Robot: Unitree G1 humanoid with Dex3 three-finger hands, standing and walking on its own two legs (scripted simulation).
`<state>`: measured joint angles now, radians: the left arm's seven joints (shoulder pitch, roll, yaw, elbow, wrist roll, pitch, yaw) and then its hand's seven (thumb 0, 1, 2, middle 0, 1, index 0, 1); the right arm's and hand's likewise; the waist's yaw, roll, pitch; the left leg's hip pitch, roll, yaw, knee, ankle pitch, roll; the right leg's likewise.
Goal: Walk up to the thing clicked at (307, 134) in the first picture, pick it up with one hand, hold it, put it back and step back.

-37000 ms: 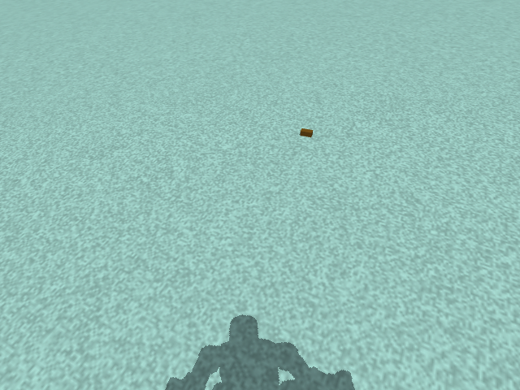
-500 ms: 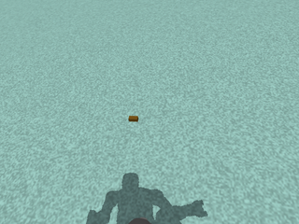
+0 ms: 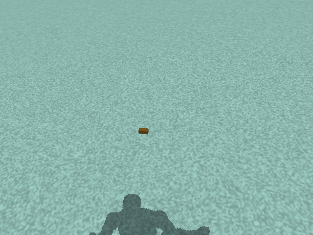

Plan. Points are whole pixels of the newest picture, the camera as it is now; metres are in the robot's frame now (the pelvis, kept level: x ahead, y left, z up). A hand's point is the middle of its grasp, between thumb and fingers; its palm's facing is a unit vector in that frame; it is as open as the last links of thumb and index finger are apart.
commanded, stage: step back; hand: left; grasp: from above
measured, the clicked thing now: (143, 130) +1.08 +0.19 -0.75
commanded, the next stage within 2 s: stand in 0.52 s
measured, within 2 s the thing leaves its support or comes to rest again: neither
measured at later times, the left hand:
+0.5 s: hand out of the picture +0.15 +0.29 -0.14, palm faces +0.01 -0.93 -0.37, open 7.4 cm
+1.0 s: hand out of the picture +0.11 +0.28 -0.14, palm faces -0.03 -0.94 -0.33, open 7.4 cm
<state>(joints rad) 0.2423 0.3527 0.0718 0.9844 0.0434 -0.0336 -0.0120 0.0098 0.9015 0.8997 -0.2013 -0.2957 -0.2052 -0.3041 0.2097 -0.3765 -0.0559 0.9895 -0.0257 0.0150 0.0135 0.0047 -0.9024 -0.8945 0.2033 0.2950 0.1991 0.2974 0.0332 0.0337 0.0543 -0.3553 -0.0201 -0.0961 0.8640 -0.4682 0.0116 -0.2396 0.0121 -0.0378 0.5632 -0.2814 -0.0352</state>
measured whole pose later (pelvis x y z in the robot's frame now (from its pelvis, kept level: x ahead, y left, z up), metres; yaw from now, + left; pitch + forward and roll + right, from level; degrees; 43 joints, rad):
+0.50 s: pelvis +0.04 +0.03 +0.01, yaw -1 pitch -2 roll +0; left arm 0.09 0.37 0.03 1.05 0.01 -0.02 0.01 0.01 0.90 0.90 -0.20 -0.30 -0.20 -0.30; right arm 0.04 -0.32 -0.02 1.07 -0.01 -0.01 0.00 0.00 -0.90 -0.89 0.20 0.30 0.20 0.30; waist 0.02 0.00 0.07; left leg -0.24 0.03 0.02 0.53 -0.25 -0.01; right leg -0.16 -0.02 0.01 0.50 -0.30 0.02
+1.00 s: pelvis +0.03 +0.03 +0.02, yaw +0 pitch -3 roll +0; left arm 0.10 0.35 0.00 1.15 0.01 -0.01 -0.01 0.01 0.90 0.90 -0.20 -0.30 -0.20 -0.30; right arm 0.08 -0.34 -0.01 1.16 -0.01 -0.01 0.02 0.00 -0.90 -0.89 0.20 0.29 0.20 0.30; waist 0.00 0.00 0.06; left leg -0.15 0.02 0.01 0.33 -0.13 -0.01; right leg -0.08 -0.02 0.01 0.32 -0.19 0.03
